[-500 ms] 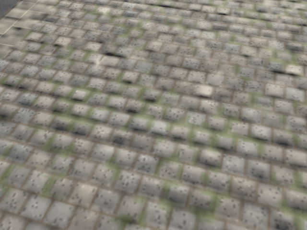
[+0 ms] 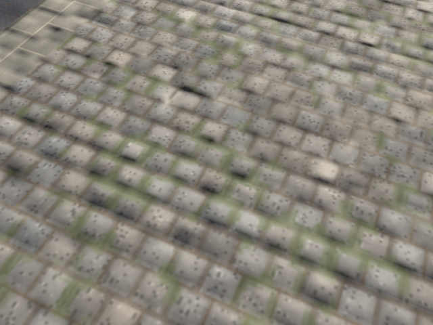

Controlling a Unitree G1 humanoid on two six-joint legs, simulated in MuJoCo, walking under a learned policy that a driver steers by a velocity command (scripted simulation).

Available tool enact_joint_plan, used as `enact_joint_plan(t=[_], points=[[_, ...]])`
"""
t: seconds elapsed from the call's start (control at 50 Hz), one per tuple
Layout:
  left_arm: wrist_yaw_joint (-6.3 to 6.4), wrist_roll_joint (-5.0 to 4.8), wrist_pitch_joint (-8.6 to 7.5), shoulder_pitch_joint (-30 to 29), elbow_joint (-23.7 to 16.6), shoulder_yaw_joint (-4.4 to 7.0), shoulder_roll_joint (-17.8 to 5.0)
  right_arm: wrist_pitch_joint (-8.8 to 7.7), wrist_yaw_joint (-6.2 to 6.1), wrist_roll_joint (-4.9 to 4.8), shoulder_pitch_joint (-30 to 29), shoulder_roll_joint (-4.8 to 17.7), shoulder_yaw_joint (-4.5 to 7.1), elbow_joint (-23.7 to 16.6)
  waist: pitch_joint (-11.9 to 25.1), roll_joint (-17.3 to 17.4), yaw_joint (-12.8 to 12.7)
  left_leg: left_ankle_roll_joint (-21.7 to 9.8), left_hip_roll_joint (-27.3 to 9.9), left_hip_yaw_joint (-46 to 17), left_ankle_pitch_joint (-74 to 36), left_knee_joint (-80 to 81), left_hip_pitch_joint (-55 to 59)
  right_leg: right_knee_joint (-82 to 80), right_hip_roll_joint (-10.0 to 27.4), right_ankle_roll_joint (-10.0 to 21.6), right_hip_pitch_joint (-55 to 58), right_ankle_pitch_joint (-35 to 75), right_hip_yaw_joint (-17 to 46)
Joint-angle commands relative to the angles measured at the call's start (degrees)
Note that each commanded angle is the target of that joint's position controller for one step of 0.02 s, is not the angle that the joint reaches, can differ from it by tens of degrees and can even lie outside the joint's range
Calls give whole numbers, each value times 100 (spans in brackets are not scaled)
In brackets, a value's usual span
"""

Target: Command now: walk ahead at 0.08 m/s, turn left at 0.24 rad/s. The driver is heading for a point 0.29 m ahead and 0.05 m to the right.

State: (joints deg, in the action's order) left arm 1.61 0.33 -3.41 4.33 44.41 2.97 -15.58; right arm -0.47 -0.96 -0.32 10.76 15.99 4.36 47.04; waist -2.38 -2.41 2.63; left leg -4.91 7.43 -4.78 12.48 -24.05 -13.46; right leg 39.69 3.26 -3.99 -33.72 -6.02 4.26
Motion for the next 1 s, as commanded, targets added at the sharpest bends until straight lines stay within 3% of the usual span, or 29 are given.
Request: enact_joint_plan(t=[0.02,0.06,0.08,0.1,0.12,0.14,0.18,0.22,0.26,0.32,0.34,0.36,0.38,0.4,0.42,0.44,0.5,0.76,1.0], points=[[-60,-3,-77,-54,-379,140,-602,-14,-38,30,54,710,95,-249,789,872,-73,-750,-1647,-1038,-2934,-14,420,-432,-161,141,807,-225,-141],[-99,47,-154,234,-305,154,-593,-8,-61,-13,-34,564,5,-250,772,839,-349,-475,-1485,-1134,-2441,-410,406,-1533,-183,409,1531,539,-187],[-81,149,-197,336,-306,186,-820,-50,-65,64,192,397,-60,-252,945,501,-284,-186,-1166,-1016,-1872,-732,142,-1697,333,632,2312,2294,298],[-46,229,-170,353,-385,213,-1116,-115,-53,177,738,320,-83,-196,1270,-333,41,86,-647,-627,-67,-1321,-494,-1281,1175,1197,3260,4314,991],[-38,236,-86,451,-277,115,-660,-111,-69,112,926,342,-88,-126,1547,-990,-18,403,-462,-327,1540,-1739,-780,-1306,1731,1975,3413,4399,1608],[-61,127,-36,513,-237,20,-352,-54,-71,65,612,604,-37,-180,1519,-936,-160,561,-607,-229,2007,-2025,-878,-1546,1801,2150,3302,3659,1933],[-84,79,27,518,-178,61,-569,133,-114,-12,155,678,38,-214,1207,-671,-335,748,-663,-141,2247,-2679,-1225,-1784,1590,1961,3107,2555,1838],[-76,51,71,128,-194,109,-726,287,-118,-18,292,547,41,-99,903,-442,-145,859,-844,-116,2025,-2625,-943,-1978,1329,1689,2421,1696,1384],[-88,47,147,-95,-153,102,-611,297,-116,-24,429,239,-35,81,770,-585,-82,867,-797,173,1381,-1702,-362,-2044,881,1424,1974,1168,798],[-91,-15,209,80,37,61,-469,257,-72,33,509,178,-25,276,815,-634,-33,712,-651,459,-114,-171,468,-1892,519,1156,1812,96,404],[-109,-10,184,264,121,36,-402,254,-64,106,400,340,-6,232,788,-459,-114,591,-851,225,-431,-66,678,-1875,434,902,1643,-510,369],[-137,57,153,336,157,11,-357,256,-83,136,300,599,28,145,674,-92,-242,390,-1279,-200,-587,51,676,-1675,257,655,1442,-1072,192],[-148,88,139,454,158,1,-212,241,-72,73,176,718,59,260,474,723,-529,139,-1324,-288,374,85,-97,-1637,-145,413,1812,-1160,-269],[-127,124,134,231,202,11,-303,185,-46,65,39,429,-9,226,295,681,-391,120,-1234,-297,1026,299,-543,-1435,-172,270,2182,-836,-334],[-106,83,132,169,228,39,-346,121,-46,106,20,344,-45,284,195,646,-389,208,-1206,-273,1110,374,-669,-1364,-156,283,2287,-568,-325],[-64,51,143,178,281,49,-349,58,-52,116,3,426,-34,316,139,608,-391,291,-1150,-212,846,355,-681,-1311,-117,333,2338,-328,-294],[-23,23,171,345,450,77,-380,-75,-56,72,240,415,-48,498,200,555,-341,353,-1093,-106,76,172,-375,-1256,-95,398,2336,190,-264],[66,-26,299,570,1080,112,-399,-58,-73,33,462,254,-125,936,198,293,-277,318,-972,70,-787,78,0,-1243,-90,310,2480,648,-276],[119,-39,360,655,1459,92,-355,-41,-82,41,597,164,-182,1209,70,308,-289,348,-898,177,-619,196,-21,-1318,-99,304,2501,507,-283]])
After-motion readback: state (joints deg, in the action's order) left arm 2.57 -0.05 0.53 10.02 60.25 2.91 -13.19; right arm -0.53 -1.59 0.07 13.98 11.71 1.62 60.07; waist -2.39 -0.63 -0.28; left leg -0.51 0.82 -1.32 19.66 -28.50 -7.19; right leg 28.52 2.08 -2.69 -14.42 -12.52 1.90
